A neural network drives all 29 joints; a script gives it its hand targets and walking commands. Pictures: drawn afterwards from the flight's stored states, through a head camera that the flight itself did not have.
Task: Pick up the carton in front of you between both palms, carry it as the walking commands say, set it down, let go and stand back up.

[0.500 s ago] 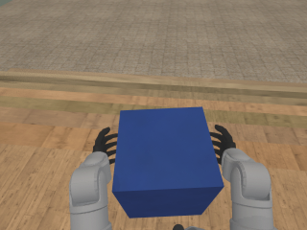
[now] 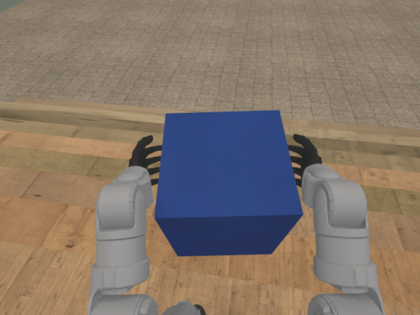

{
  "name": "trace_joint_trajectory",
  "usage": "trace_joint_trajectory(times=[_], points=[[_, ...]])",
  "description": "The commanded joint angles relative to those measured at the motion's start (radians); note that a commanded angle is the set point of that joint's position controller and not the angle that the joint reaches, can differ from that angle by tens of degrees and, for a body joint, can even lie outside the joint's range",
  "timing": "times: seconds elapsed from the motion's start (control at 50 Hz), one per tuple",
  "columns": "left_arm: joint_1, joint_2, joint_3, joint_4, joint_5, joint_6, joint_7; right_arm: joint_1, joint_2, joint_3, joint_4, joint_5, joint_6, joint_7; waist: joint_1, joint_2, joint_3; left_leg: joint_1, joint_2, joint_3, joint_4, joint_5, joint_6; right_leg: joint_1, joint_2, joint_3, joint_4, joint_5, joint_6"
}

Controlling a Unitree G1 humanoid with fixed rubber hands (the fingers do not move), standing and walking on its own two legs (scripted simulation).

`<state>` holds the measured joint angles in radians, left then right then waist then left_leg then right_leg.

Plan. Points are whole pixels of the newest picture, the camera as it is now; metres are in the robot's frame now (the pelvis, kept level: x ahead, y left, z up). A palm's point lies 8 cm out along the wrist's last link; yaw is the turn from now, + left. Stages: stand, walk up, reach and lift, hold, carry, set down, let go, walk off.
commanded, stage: carry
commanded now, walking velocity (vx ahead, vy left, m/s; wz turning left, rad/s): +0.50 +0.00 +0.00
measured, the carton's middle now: (223, 190) +0.34 +0.01 +0.05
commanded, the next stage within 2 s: none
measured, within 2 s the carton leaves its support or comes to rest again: neither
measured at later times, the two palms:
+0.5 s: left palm (157, 78) +0.67 +0.18 +0.11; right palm (266, 76) +0.69 -0.12 +0.10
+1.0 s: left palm (170, 58) +1.00 +0.20 +0.00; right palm (246, 60) +0.98 -0.10 +0.00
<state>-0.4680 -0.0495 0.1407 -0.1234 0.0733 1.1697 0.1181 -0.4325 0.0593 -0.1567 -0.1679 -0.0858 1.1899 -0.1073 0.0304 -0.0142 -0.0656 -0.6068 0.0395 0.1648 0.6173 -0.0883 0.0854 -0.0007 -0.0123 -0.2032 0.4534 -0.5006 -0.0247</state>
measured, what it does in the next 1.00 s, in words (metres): goes down: left foot, then right foot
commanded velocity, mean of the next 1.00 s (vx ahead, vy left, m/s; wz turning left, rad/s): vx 0.50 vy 0.00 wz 0.00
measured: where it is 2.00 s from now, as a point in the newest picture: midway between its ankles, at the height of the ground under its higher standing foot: (214, 169)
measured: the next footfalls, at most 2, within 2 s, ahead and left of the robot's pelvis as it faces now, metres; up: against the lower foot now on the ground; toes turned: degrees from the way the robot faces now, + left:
left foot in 0.02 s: +0.21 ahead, +0.08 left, +0.00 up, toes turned +8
right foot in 0.44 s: +0.37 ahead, -0.07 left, +0.00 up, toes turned +0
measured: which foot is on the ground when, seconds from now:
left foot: up 0.00-0.00, down 0.02-0.48, up 0.50-0.84, down 0.86-1.00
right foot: down 0.00-0.06, up 0.08-0.42, down 0.44-0.86, up 0.88-1.00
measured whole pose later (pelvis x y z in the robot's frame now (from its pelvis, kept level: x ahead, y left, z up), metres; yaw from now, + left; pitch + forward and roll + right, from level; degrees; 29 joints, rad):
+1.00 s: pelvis +0.63 +0.06 -0.15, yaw +1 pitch +2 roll +1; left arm -0.79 0.04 0.21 0.29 0.06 1.22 0.12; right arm -0.73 -0.01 -0.21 0.21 -0.07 1.25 -0.12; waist -0.05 -0.03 -0.06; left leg -0.42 -0.11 0.12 0.75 -0.37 0.15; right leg -0.58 0.00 0.06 1.39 -0.40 -0.02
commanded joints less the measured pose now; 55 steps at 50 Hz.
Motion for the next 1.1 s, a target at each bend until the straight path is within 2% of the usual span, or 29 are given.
trace_joint_trajectory(times=[0.0, 0.02, 0.04, 0.12, 0.2, 0.34, 0.38, 0.4, 0.42, 0.44, 0.46, 0.48, 0.54, 0.6, 0.64, 0.68, 0.72, 0.76, 0.8, 0.82, 0.84, 0.86, 0.88, 0.9, 0.92, 0.94, 0.96, 1.04, 1.08], points=[[-0.739, -0.791, -0.615, 0.104, -0.419, 0.021, -0.208, -0.737, 0.727, 0.582, 0.123, 0.379, 0.000, 0.186, -0.131, 0.111, -0.429, 0.700, 0.101, -0.219, -0.077, -0.095, 0.072, -0.278, -0.091, 0.014, 0.625, 0.607, -0.020], [-0.794, -0.809, -0.596, 0.138, -0.429, 0.026, -0.207, -0.806, 0.734, 0.572, 0.157, 0.391, 0.001, 0.183, -0.072, 0.313, -0.449, 0.803, 0.303, -0.648, -0.172, -0.054, 0.147, -0.541, 0.049, 0.098, 0.832, 0.000, 0.005], [-0.850, -0.837, -0.585, 0.177, -0.430, 0.034, -0.201, -0.841, 0.755, 0.538, 0.214, 0.399, 0.003, 0.186, -0.103, 0.324, -0.440, 0.851, 0.304, -0.756, -0.245, -0.034, 0.223, -0.675, 0.068, 0.183, 0.999, -0.015, -0.020], [-1.023, -0.991, -0.520, 0.215, -0.444, 0.018, -0.184, -1.118, 0.992, 0.561, 0.199, 0.522, -0.013, 0.211, -0.062, 0.060, -0.432, 0.686, 0.243, -0.455, -0.190, 0.157, 0.149, -0.732, -0.042, 0.249, 0.924, 0.102, -0.051], [-1.054, -1.044, -0.473, 0.214, -0.432, 0.007, -0.174, -1.219, 1.069, 0.544, 0.173, 0.551, -0.023, 0.205, -0.064, 0.049, -0.465, 0.722, 0.218, -0.322, -0.132, 0.383, 0.143, -0.735, -0.041, 0.207, 0.709, 0.141, -0.040], [-1.002, -1.095, -0.485, 0.210, -0.403, 0.018, -0.186, -1.105, 1.086, 0.513, 0.188, 0.480, -0.004, 0.211, -0.069, 0.185, -0.458, 0.702, 0.094, -0.071, -0.013, 0.691, 0.073, -0.532, 0.071, 0.038, 0.312, 0.443, -0.049], [-0.996, -1.094, -0.505, 0.167, -0.410, 0.024, -0.194, -1.063, 1.078, 0.528, 0.176, 0.462, -0.001, 0.209, -0.013, 0.171, -0.479, 0.670, 0.110, -0.055, 0.130, 0.785, 0.058, -0.423, 0.068, 0.051, 0.303, 0.457, -0.068], [-0.979, -1.092, -0.515, 0.149, -0.414, 0.027, -0.200, -1.052, 1.065, 0.537, 0.163, 0.451, 0.002, 0.206, 0.049, 0.127, -0.491, 0.570, 0.094, -0.025, 0.263, 0.814, 0.030, -0.267, 0.085, 0.048, 0.209, 0.474, -0.074], [-0.942, -1.086, -0.516, 0.144, -0.416, 0.026, -0.206, -1.052, 1.051, 0.543, 0.147, 0.438, 0.005, 0.202, 0.122, 0.017, -0.503, 0.386, 0.044, -0.010, 0.470, 0.640, -0.004, -0.047, 0.028, 0.135, 0.125, 0.672, -0.094], [-0.940, -1.076, -0.515, 0.139, -0.415, 0.026, -0.215, -1.011, 1.069, 0.557, 0.148, 0.418, 0.009, 0.200, 0.112, -0.178, -0.492, 0.122, -0.075, -0.053, 0.614, -0.072, -0.032, 0.164, -0.137, 0.421, 0.082, 1.003, -0.118], [-0.908, -1.055, -0.518, 0.151, -0.418, 0.026, -0.222, -0.965, 1.049, 0.559, 0.152, 0.407, 0.020, 0.199, 0.064, -0.390, -0.543, -0.108, -0.155, -0.117, 0.797, -0.428, -0.029, 0.349, -0.262, 0.680, 0.081, 1.052, -0.275], [-0.891, -1.081, -0.550, 0.155, -0.429, 0.029, -0.233, -0.940, 1.019, 0.545, 0.162, 0.377, 0.021, 0.193, 0.089, -0.325, -0.511, -0.284, -0.096, -0.194, 0.812, -0.459, -0.021, 0.420, -0.267, 0.682, 0.112, 0.922, -0.318], [-1.002, -1.138, -0.638, 0.066, -0.522, 0.018, -0.268, -0.959, 0.995, 0.521, 0.107, 0.330, -0.003, 0.173, 0.108, -0.025, -0.439, -0.363, -0.051, -0.204, 0.543, -0.420, -0.038, 0.362, -0.215, 0.596, 0.154, 0.930, -0.262], [-1.093, -1.146, -0.692, -0.038, -0.590, -0.008, -0.270, -0.955, 0.975, 0.548, 0.065, 0.324, -0.026, 0.161, 0.101, -0.015, -0.431, -0.197, -0.049, -0.164, 0.345, -0.286, -0.061, 0.233, -0.216, 0.545, 0.115, 0.954, -0.241], [-1.075, -1.111, -0.695, -0.032, -0.593, -0.012, -0.258, -0.912, 0.946, 0.549, 0.081, 0.311, -0.030, 0.153, 0.116, -0.056, -0.458, -0.162, -0.037, -0.141, 0.361, -0.028, -0.033, 0.217, -0.175, 0.456, 0.224, 0.958, -0.211], [-1.000, -1.069, -0.677, 0.036, -0.573, -0.003, -0.254, -0.853, 0.886, 0.530, 0.117, 0.274, -0.022, 0.150, 0.138, -0.041, -0.386, -0.181, -0.022, -0.157, 0.141, 0.264, -0.026, 0.184, -0.095, 0.415, 0.283, 0.676, -0.174], [-0.910, -1.064, -0.659, 0.142, -0.558, 0.007, -0.264, -0.825, 0.850, 0.522, 0.142, 0.257, -0.008, 0.155, 0.114, -0.031, -0.307, 0.200, -0.072, -0.084, -0.130, 0.526, -0.027, -0.165, -0.016, 0.315, 0.316, 0.378, -0.140], [-0.928, -1.068, -0.636, 0.185, -0.555, 0.011, -0.274, -0.852, 0.835, 0.508, 0.160, 0.256, 0.003, 0.162, 0.062, -0.073, -0.302, 0.430, -0.109, -0.020, -0.125, 0.619, -0.037, -0.307, -0.026, 0.273, 0.413, 0.359, -0.120], [-0.901, -1.061, -0.600, 0.271, -0.526, 0.019, -0.275, -0.842, 0.833, 0.491, 0.223, 0.264, 0.023, 0.175, -0.060, -0.053, -0.327, 0.598, -0.069, -0.016, -0.252, 0.636, -0.015, -0.319, -0.016, 0.201, 0.679, 0.523, -0.078], [-0.904, -1.049, -0.568, 0.303, -0.499, 0.023, -0.272, -0.856, 0.825, 0.479, 0.246, 0.271, 0.028, 0.186, -0.174, 0.030, -0.347, 0.735, -0.022, -0.060, -0.173, 0.567, 0.032, -0.403, 0.002, 0.172, 0.966, 0.472, -0.047], [-0.892, -1.033, -0.529, 0.352, -0.474, 0.033, -0.265, -0.840, 0.797, 0.455, 0.293, 0.278, 0.038, 0.193, -0.216, 0.216, -0.278, 0.845, 0.113, -0.188, -0.137, 0.641, 0.097, -0.646, 0.100, 0.170, 1.233, -0.092, -0.006], [-0.897, -0.971, -0.483, 0.368, -0.452, 0.047, -0.252, -0.859, 0.809, 0.457, 0.320, 0.316, 0.040, 0.193, -0.130, 0.260, -0.284, 0.894, 0.198, -0.331, 0.038, 0.819, 0.070, -0.828, 0.098, 0.227, 1.271, -0.193, -0.004], [-0.889, -0.950, -0.456, 0.374, -0.418, 0.059, -0.236, -0.941, 0.836, 0.473, 0.309, 0.360, 0.037, 0.202, -0.071, 0.244, -0.341, 0.881, 0.286, -0.505, -0.006, 0.466, 0.135, -0.882, 0.035, 0.265, 1.167, -0.030, -0.002], [-0.914, -0.940, -0.432, 0.366, -0.403, 0.064, -0.221, -1.008, 0.877, 0.488, 0.296, 0.417, 0.034, 0.211, -0.066, 0.110, -0.269, 0.716, 0.263, -0.558, -0.043, 0.288, 0.172, -0.890, 0.009, 0.292, 1.063, 0.083, -0.010], [-0.933, -0.927, -0.417, 0.373, -0.383, 0.067, -0.208, -1.057, 0.922, 0.495, 0.305, 0.459, 0.043, 0.216, -0.043, 0.038, -0.204, 0.572, 0.219, -0.552, -0.052, 0.248, 0.153, -0.873, -0.014, 0.275, 0.963, 0.113, -0.008], [-0.948, -0.954, -0.405, 0.330, -0.372, 0.061, -0.203, -1.092, 0.987, 0.509, 0.315, 0.489, 0.035, 0.226, -0.062, 0.050, -0.284, 0.540, 0.267, -0.611, -0.053, 0.129, 0.211, -0.817, -0.048, 0.293, 0.857, 0.135, 0.006], [-0.985, -0.989, -0.416, 0.284, -0.385, 0.047, -0.206, -1.174, 1.048, 0.552, 0.249, 0.541, 0.017, 0.233, -0.062, 0.034, -0.283, 0.457, 0.271, -0.649, -0.055, 0.222, 0.233, -0.779, -0.045, 0.287, 0.779, 0.182, 0.019], [-1.002, -1.072, -0.432, 0.199, -0.392, 0.008, -0.197, -1.194, 1.185, 0.582, 0.188, 0.601, -0.020, 0.240, -0.076, 0.076, -0.417, 0.531, 0.208, -0.526, 0.081, 0.314, 0.158, -0.785, -0.020, 0.251, 0.767, 0.392, -0.027], [-1.016, -1.086, -0.469, 0.133, -0.401, -0.009, -0.186, -1.168, 1.201, 0.588, 0.149, 0.601, -0.037, 0.231, -0.139, 0.048, -0.412, 0.614, 0.062, -0.423, 0.194, 0.189, 0.103, -0.833, 0.012, 0.198, 0.496, 0.618, -0.044]])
